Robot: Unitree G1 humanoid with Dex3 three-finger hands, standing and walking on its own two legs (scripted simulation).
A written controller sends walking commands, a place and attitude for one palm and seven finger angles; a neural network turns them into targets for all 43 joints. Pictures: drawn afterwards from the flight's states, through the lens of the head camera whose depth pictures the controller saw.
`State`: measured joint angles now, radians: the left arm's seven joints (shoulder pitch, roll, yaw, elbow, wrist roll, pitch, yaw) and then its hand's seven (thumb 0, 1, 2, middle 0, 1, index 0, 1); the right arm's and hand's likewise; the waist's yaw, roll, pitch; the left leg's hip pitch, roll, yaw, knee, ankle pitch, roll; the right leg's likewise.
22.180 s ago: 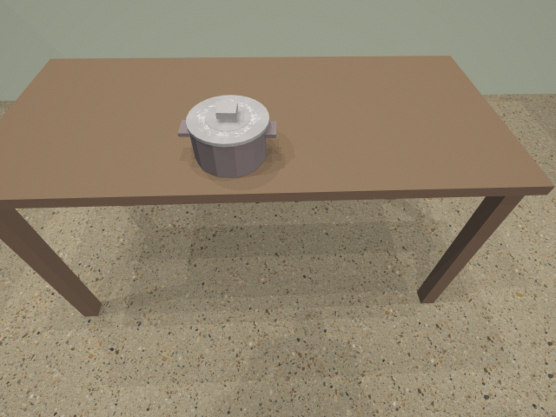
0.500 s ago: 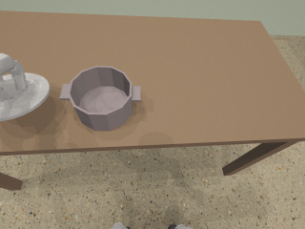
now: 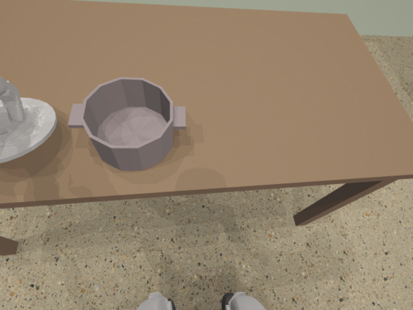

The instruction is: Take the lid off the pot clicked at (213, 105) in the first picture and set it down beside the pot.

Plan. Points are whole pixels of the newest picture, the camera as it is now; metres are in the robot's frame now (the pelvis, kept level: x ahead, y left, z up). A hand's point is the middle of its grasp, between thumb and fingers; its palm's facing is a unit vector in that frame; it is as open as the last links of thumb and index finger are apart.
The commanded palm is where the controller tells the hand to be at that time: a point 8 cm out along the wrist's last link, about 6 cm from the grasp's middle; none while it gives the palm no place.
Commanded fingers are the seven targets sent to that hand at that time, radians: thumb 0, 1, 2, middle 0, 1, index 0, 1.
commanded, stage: lower the lid onto the table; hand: left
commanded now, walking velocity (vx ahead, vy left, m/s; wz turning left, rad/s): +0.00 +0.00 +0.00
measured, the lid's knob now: out of the picture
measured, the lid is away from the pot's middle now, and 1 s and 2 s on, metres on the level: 0.24 0.25 0.25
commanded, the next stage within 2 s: open the fingers wide in 0.68 s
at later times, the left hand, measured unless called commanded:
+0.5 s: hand out of the picture +0.45 +0.36 +0.02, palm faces -0.49 -0.10 -0.86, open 6.4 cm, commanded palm +0.52 +0.35 +0.07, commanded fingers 0.00 0.54 1.05 -0.78 -1.03 -0.85 -1.07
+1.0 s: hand out of the picture +0.44 +0.36 +0.01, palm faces -0.44 -0.11 -0.89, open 6.3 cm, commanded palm +0.47 +0.35 +0.06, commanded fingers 0.00 0.39 0.90 -0.64 -1.00 -0.69 -1.03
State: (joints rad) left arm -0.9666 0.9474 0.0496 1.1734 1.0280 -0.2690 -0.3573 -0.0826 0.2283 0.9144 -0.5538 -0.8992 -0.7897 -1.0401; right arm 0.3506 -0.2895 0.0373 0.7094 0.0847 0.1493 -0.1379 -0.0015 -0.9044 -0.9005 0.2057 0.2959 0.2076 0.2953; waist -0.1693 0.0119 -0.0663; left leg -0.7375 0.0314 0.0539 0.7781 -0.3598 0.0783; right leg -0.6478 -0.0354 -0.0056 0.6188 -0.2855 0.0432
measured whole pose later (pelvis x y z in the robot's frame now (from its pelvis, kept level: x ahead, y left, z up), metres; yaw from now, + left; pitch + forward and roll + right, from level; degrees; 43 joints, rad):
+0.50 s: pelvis -0.01 +0.02 -0.01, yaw +0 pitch +20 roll -6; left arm -0.98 0.93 0.04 1.19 1.04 -0.29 -0.31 -0.08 0.23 0.92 -0.55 -0.90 -0.79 -1.04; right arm 0.34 -0.28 0.04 0.70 0.07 0.17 -0.13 0.00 -0.90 -0.90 0.21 0.30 0.21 0.30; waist -0.18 0.01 -0.08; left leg -0.84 0.03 0.05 0.86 -0.38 0.10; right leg -0.74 -0.03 -0.01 0.68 -0.30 0.01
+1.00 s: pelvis -0.03 +0.03 -0.02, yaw -1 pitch +20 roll -7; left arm -0.95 0.85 0.05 1.17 1.07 -0.22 -0.23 -0.06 0.25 0.88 -0.51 -0.94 -0.79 -1.05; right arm 0.36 -0.27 0.03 0.67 0.07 0.22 -0.08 0.00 -0.90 -0.90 0.21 0.30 0.21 0.30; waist -0.17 0.03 -0.10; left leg -0.89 0.02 0.06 0.92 -0.39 0.13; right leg -0.79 -0.04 0.02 0.74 -0.31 -0.01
